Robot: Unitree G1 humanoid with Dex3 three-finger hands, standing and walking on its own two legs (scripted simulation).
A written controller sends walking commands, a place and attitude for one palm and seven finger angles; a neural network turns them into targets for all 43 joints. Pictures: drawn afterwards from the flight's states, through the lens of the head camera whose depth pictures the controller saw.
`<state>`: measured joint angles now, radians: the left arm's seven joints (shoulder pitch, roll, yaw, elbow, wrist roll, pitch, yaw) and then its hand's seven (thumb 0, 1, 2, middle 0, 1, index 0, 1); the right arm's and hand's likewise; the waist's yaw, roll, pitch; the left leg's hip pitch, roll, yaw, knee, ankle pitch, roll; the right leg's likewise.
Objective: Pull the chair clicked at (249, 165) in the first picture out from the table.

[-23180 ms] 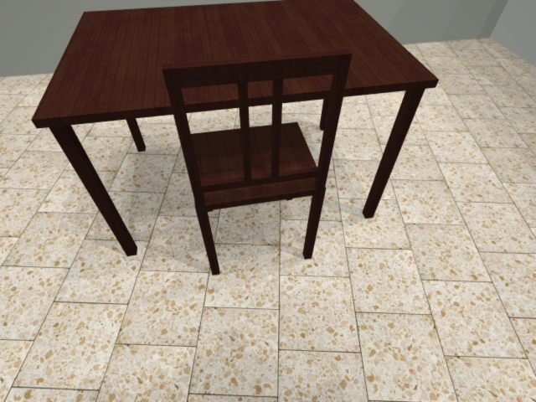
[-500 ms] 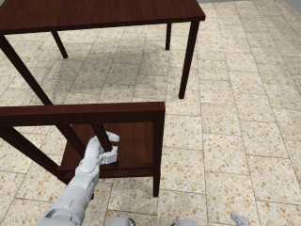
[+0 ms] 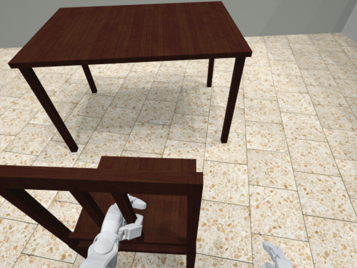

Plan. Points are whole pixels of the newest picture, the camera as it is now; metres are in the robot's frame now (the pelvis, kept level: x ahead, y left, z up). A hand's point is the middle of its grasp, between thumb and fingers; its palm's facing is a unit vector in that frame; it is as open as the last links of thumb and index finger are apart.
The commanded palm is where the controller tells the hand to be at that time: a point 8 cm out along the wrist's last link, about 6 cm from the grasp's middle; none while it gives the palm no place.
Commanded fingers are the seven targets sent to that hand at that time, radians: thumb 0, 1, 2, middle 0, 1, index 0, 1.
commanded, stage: stop walking, hand still on the chair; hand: left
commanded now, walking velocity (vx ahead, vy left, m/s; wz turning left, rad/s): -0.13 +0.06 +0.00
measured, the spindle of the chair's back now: (98, 216) +0.26 +0.23 -0.07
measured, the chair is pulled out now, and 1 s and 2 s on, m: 0.65 0.65 0.65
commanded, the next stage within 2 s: open the thumb and straighten the fingers in 0.22 s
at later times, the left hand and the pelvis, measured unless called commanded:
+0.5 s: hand (134, 222) +0.24 +0.13 -0.06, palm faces -0.04 -0.99 -0.12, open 6.4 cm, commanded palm +0.22 +0.18 -0.05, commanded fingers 0.00 -0.31 0.32 -0.50 -1.45 -0.50 -1.45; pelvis +0.01 +0.01 -0.01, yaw +1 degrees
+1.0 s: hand (132, 220) +0.25 +0.13 -0.07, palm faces -0.02 -0.99 -0.14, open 16.6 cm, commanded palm +0.23 +0.19 -0.04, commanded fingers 0.00 -0.55 0.20 0.00 0.00 0.00 0.00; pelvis +0.04 +0.01 -0.04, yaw +2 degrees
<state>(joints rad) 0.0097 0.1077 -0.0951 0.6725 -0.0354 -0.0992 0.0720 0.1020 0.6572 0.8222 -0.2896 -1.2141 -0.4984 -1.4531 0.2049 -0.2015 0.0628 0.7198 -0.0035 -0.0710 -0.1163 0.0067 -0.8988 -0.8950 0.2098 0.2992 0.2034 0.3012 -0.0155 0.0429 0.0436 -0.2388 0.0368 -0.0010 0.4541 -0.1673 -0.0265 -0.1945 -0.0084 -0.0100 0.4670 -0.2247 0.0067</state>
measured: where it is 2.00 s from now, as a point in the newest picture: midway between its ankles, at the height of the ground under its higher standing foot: outside the picture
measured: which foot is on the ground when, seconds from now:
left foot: down 0.00-1.00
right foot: down 0.00-1.00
